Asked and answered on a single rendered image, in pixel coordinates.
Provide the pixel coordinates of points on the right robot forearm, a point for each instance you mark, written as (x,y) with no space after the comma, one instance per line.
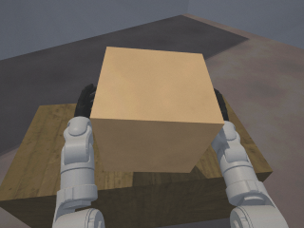
(242,185)

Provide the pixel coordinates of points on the robot right hand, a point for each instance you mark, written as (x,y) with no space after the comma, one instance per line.
(222,106)

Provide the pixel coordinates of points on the left robot forearm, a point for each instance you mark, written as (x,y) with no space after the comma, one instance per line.
(77,183)

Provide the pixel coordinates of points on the carton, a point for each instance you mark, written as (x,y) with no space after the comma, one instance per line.
(154,110)

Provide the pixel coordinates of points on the pedestal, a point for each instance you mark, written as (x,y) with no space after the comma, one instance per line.
(126,199)

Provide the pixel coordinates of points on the robot left hand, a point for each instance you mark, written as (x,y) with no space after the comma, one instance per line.
(83,107)

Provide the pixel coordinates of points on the right robot upper arm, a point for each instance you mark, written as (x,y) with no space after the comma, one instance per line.
(256,216)

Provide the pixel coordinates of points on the left robot upper arm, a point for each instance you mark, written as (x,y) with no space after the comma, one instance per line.
(88,218)

